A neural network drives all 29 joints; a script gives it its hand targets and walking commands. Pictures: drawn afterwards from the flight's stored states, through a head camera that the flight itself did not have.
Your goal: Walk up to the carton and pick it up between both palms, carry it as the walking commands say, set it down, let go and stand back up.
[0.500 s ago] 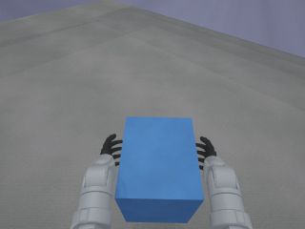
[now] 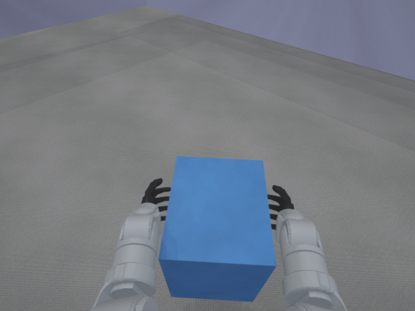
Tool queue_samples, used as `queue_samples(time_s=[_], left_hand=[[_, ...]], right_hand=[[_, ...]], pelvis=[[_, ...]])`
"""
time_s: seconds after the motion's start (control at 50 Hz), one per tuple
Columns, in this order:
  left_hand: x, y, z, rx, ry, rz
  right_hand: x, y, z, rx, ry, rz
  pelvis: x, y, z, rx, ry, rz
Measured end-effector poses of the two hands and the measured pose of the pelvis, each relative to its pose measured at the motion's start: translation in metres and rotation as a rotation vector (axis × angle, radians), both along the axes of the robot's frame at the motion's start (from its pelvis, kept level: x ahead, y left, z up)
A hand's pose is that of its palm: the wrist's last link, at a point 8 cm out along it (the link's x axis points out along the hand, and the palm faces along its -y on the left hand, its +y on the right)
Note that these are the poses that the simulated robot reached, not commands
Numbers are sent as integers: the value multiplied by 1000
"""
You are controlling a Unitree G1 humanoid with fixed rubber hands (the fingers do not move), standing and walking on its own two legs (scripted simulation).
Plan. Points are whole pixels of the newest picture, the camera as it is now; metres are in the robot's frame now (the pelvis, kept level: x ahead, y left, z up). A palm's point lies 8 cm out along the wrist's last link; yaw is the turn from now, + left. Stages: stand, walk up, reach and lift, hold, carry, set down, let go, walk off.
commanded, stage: set down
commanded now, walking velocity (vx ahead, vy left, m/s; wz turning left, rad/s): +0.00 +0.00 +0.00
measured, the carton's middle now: (215, 230) +0.31 -0.01 -0.05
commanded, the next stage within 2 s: none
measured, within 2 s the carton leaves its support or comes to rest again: neither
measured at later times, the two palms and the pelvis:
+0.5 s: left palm (157, 226) +0.34 +0.13 -0.06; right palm (274, 232) +0.32 -0.16 -0.07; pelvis +0.02 +0.00 -0.02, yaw +1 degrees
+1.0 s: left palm (165, 239) +0.36 +0.12 -0.16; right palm (269, 244) +0.34 -0.16 -0.17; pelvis -0.02 +0.00 -0.10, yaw +0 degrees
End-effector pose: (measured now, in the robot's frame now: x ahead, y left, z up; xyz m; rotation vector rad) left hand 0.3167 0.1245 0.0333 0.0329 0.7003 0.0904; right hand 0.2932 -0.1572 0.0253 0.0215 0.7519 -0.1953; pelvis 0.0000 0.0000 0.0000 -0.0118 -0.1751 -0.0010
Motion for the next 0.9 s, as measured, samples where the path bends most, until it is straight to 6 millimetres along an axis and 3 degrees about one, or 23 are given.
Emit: queue_samples(time_s=[0.4, 0.62, 0.9], left_hand=[[17, 1, -81, -11, 40, 8], [30, 0, -117, -20, 11, 10], [36, -5, -172, -20, -4, 17]], right_hand=[[17, 1, -79, 15, 40, -12], [28, 0, -116, 10, 9, -15], [37, -6, -173, 10, -7, -3]], pelvis=[[17, 0, -12, 12, 232, 5], [13, 2, -35, 9, 368, 10], [-9, 2, -81, 19, 469, -3]])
